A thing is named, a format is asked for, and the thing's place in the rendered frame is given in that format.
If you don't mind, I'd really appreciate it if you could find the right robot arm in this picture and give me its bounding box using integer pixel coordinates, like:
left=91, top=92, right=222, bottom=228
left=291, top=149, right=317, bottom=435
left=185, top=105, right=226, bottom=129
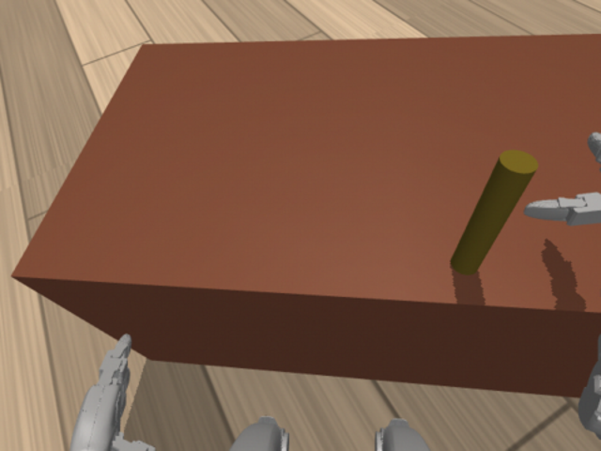
left=578, top=335, right=601, bottom=440

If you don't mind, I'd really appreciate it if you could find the left robot hand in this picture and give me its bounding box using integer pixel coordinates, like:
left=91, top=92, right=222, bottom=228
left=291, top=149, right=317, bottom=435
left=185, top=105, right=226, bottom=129
left=69, top=334, right=155, bottom=451

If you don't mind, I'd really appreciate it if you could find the right robot hand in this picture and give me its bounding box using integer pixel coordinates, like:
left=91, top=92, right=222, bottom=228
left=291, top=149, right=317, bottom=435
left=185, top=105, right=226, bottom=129
left=524, top=132, right=601, bottom=226

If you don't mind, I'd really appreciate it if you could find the can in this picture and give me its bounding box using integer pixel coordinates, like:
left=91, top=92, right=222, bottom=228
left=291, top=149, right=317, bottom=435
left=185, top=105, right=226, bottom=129
left=451, top=150, right=538, bottom=275

